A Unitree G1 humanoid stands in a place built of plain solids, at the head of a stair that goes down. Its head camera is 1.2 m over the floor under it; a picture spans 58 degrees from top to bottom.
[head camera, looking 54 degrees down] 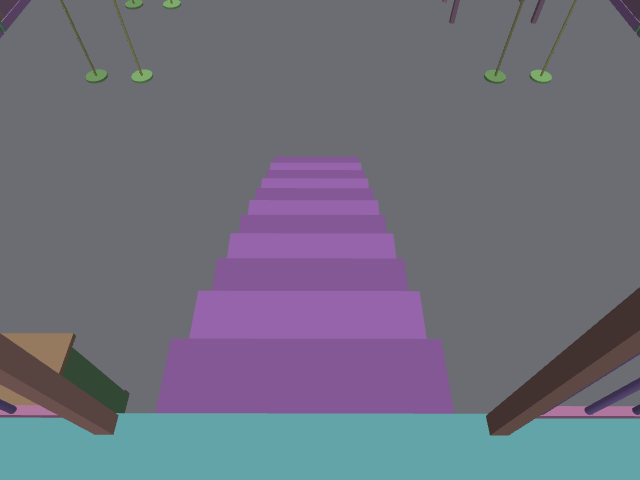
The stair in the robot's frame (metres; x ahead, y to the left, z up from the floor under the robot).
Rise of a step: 0.19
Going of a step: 0.29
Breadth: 0.92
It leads straight ahead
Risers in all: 12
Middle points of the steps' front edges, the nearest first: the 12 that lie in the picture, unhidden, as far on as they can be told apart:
0.30 0.05 0.00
0.59 0.05 -0.19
0.89 0.05 -0.38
1.18 0.05 -0.57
1.47 0.05 -0.76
1.76 0.04 -0.94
2.05 0.04 -1.13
2.34 0.04 -1.32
2.63 0.04 -1.51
2.92 0.04 -1.70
3.21 0.04 -1.89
3.50 0.04 -2.08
